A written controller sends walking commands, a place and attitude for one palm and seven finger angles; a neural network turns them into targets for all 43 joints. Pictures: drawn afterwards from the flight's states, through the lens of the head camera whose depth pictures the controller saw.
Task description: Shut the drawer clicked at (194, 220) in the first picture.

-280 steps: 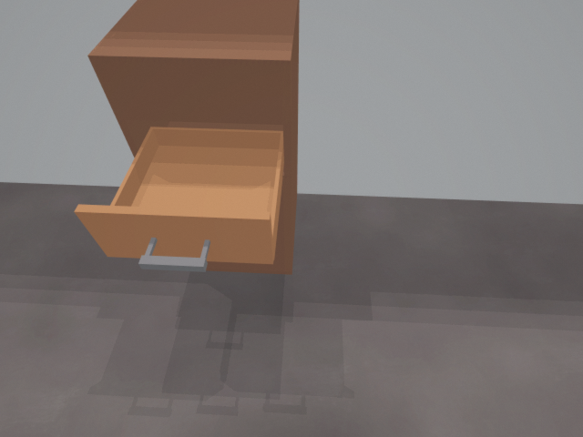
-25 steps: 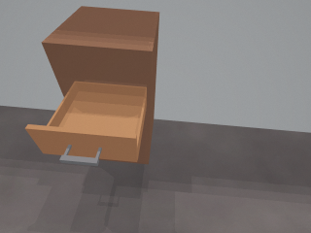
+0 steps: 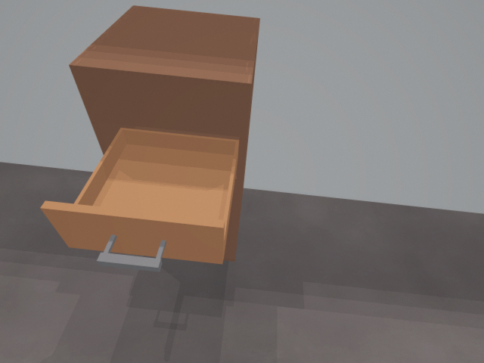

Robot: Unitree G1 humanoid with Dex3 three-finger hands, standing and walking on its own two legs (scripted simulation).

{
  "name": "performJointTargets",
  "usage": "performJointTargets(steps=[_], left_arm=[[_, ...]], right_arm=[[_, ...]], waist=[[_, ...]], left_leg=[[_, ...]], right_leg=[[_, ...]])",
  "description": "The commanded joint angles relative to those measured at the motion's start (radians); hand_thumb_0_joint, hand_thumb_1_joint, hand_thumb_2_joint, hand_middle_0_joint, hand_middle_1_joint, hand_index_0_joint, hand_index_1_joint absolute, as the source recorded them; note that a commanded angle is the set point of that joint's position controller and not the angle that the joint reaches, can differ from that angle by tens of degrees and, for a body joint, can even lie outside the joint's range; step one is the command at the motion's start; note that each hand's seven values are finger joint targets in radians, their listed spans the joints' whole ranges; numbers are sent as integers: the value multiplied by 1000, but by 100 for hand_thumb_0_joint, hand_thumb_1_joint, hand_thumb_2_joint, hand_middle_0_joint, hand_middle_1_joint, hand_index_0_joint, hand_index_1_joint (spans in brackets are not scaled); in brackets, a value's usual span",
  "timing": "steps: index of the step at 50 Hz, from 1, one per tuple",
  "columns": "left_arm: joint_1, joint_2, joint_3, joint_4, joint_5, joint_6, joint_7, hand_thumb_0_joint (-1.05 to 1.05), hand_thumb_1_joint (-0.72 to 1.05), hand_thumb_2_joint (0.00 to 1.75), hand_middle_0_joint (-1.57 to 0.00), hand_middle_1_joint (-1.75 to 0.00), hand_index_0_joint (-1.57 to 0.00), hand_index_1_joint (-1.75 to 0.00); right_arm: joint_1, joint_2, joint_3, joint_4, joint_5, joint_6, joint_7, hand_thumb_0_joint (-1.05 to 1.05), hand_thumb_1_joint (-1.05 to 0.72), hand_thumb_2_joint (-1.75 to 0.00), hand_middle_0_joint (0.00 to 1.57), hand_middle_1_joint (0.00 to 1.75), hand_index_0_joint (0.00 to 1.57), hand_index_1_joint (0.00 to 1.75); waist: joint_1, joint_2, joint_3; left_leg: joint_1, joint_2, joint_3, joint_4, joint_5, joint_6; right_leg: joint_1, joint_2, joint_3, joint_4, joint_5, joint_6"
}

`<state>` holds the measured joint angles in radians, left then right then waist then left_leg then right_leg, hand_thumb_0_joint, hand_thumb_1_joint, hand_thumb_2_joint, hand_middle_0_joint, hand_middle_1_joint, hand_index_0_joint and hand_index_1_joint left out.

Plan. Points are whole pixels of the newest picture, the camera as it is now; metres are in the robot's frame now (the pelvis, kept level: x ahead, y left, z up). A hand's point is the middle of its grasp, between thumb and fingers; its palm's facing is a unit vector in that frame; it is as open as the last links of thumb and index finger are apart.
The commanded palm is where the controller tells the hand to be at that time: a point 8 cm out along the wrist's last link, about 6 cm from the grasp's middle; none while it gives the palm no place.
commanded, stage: shuffle to correct the standing spot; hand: left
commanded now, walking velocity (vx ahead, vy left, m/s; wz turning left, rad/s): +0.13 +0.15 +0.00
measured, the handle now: (133, 252) +0.35 +0.27 -0.12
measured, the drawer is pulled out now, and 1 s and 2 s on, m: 0.30 0.30 0.30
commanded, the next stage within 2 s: come to a stop and stand still in 0.34 s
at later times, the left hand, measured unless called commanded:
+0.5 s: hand out of the picture +0.08 +0.21 -0.16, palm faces +0.10 -0.97 -0.20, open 7.3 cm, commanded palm none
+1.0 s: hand out of the picture +0.09 +0.22 -0.17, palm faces +0.03 -0.98 -0.17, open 7.3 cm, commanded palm none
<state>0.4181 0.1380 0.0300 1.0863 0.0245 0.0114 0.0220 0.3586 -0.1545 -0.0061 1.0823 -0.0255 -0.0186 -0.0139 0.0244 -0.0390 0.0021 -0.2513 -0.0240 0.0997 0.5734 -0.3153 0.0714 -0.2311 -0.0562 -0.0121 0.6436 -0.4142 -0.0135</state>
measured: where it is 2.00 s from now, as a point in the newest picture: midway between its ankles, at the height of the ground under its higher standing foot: outside the picture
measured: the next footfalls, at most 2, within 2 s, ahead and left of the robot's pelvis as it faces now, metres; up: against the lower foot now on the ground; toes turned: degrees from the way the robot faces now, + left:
right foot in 0.28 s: +0.12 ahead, -0.04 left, +0.00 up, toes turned -3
left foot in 0.58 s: +0.14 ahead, +0.19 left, +0.00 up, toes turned -1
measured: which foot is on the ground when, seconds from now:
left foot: down 0.00-0.28, up 0.30-0.56, down 0.58-1.00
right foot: up 0.00-0.26, down 0.28-1.00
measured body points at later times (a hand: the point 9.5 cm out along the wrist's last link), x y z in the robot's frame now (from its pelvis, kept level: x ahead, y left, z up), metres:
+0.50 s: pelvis +0.07 +0.04 +0.01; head +0.08 +0.04 +0.46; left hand +0.07 +0.26 -0.15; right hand +0.09 -0.19 -0.15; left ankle +0.10 +0.18 -0.69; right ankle +0.07 -0.09 -0.73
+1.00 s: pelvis +0.10 +0.06 +0.01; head +0.10 +0.06 +0.46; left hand +0.09 +0.28 -0.15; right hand +0.13 -0.17 -0.15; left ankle +0.13 +0.22 -0.73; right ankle +0.08 -0.04 -0.73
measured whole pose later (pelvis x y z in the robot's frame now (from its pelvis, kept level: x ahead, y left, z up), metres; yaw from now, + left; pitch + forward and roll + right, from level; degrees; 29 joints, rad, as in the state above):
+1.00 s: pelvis +0.10 +0.06 +0.01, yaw -1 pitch -1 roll +1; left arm 0.31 0.13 0.00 1.10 0.02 0.00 0.03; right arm 0.23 -0.17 -0.02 1.09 -0.02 0.00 -0.03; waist 0.01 0.00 0.01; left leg -0.23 0.08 0.06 0.44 -0.18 -0.05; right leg -0.18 0.00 -0.05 0.49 -0.29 -0.02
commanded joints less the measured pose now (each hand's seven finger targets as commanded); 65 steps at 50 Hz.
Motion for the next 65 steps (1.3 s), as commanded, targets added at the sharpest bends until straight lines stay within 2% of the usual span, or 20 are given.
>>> performJointTargets(steps=[1,5,11,12,14,15,19,25,26,28,30,33,39,50,52,53,54,56,60,65], left_arm=[[-97,44,4,-95,7,-41,-3,0,90,90,-20,-30,-20,-30],[-86,15,-3,-84,3,-33,-11,0,90,90,-20,-30,-20,-30],[-54,25,10,-75,6,-32,-2,0,90,90,-20,-30,-20,-30],[-9,50,17,-66,6,-38,2,0,90,90,-20,-30,-20,-30],[115,212,51,-39,4,-46,13,0,90,90,-20,-30,-20,-30],[126,216,61,-43,-4,-45,22,0,90,90,-20,-30,-20,-30],[-61,159,50,-90,4,-50,28,0,90,90,-20,-30,-20,-30],[-132,210,62,-111,11,-23,4,0,90,90,-20,-30,-20,-30],[-114,188,56,-108,7,-13,1,0,90,90,-20,-30,-20,-30],[-58,80,33,-121,-8,-1,-2,0,90,90,-20,-30,-20,-30],[-35,52,17,-118,0,-4,1,0,90,90,-20,-30,-20,-30],[-5,61,8,-54,-5,-10,-6,0,90,90,-20,-30,-20,-30],[-45,129,-1,-32,-3,-32,3,0,90,90,-20,-30,-20,-30],[-45,104,-15,-2,-9,-31,7,0,90,90,-20,-30,-20,-30],[-34,98,-15,1,-10,-35,8,0,90,90,-20,-30,-20,-30],[20,144,-8,15,5,-46,49,0,90,90,-20,-30,-20,-30],[-53,180,-7,-41,3,-59,42,0,90,90,-20,-30,-20,-30],[-126,180,-5,-82,-2,-63,31,0,90,90,-20,-30,-20,-30],[-86,125,-14,-85,-10,-39,23,0,90,90,-20,-30,-20,-30],[-74,119,-21,-87,-13,-31,19,0,90,90,-20,-30,-20,-30]], right_arm=[[171,-115,-15,-12,4,-23,-14,0,-90,-90,20,30,20,30],[86,-99,-5,-33,1,-31,-16,0,-90,-90,20,30,20,30],[75,-98,-7,-24,4,-16,-14,0,-90,-90,20,30,20,30],[63,-92,-7,-30,10,-15,-12,0,-90,-90,20,30,20,30],[77,-53,-12,-68,14,-16,0,0,-90,-90,20,30,20,30],[35,-90,-21,-79,2,-3,-4,0,-90,-90,20,30,20,30],[-17,-48,-28,-84,1,32,25,0,-90,-90,20,30,20,30],[45,-21,-29,-69,12,17,26,0,-90,-90,20,30,20,30],[70,-48,-31,-61,11,10,20,0,-90,-90,20,30,20,30],[92,-183,-54,-88,-1,-7,3,0,-90,-90,20,30,20,30],[8,-195,-54,-113,-10,-11,-8,0,-90,-90,20,30,20,30],[-124,-134,-36,-103,-4,-10,-16,0,-90,-90,20,30,20,30],[-85,-75,-33,-74,14,20,-15,0,-90,-90,20,30,20,30],[-57,-69,-12,-7,13,11,-9,0,-90,-90,20,30,20,30],[-46,-70,-8,0,12,7,-10,0,-90,-90,20,30,20,30],[-155,-120,-27,-71,21,4,-8,0,-90,-90,20,30,20,30],[-81,-46,-17,-101,17,17,1,0,-90,-90,20,30,20,30],[-3,-54,-15,-94,9,18,7,0,-90,-90,20,30,20,30],[6,-100,-10,-91,7,-8,-1,0,-90,-90,20,30,20,30],[13,-107,-5,-89,9,-9,-5,0,-90,-90,20,30,20,30]], waist=[[-66,145,113],[-26,134,50],[16,85,51],[43,41,48],[67,-262,-18],[76,-200,-5],[-8,-137,80],[-47,-116,67],[-50,-32,46],[-39,316,4],[-9,183,33],[10,303,-15],[-41,-122,-8],[-21,30,91],[-17,43,73],[17,-8,142],[-58,-15,55],[-84,6,-29],[-36,135,34],[-24,48,55]], left_leg=[[175,334,-392,-332,218,204],[115,250,-214,-308,410,173],[-9,213,-154,-216,316,123],[-91,178,-128,-148,228,84],[-383,-10,25,223,-222,-35],[-401,31,-49,404,-306,-51],[-307,114,-101,472,-113,-72],[64,25,61,-1,113,-101],[130,37,39,-74,139,-103],[76,333,-328,-273,305,26],[-102,385,-402,-339,166,112],[-54,284,-230,-281,274,70],[30,115,-56,-74,162,-75],[61,141,-82,-222,140,-75],[68,141,-81,-218,175,-75],[-56,134,-41,30,97,-108],[-50,97,-63,67,-43,-90],[45,82,-49,10,11,-78],[-30,146,-141,-122,162,-36],[-46,139,-148,-144,159,-25]], right_leg=[[-406,-17,-39,381,-123,-39],[-257,-26,-78,252,-32,-20],[6,1,-101,-62,123,-20],[128,-34,-65,-157,186,-29],[375,-439,435,-345,267,-211],[309,-492,481,-390,311,-282],[1,-342,142,-401,345,-186],[-196,-191,-15,-274,119,-80],[-204,-152,-32,-174,95,-58],[-227,0,-113,102,-122,23],[-163,2,-47,245,-160,4],[-94,-11,-26,121,-54,8],[-42,-93,105,-259,391,-39],[-50,-39,66,-333,179,-21],[-27,-42,60,-328,221,-22],[-47,-118,158,-339,620,33],[-39,-171,174,-343,439,-32],[-74,-128,125,-313,162,-84],[-32,-19,42,-183,150,-35],[-6,-19,40,-180,170,-29]])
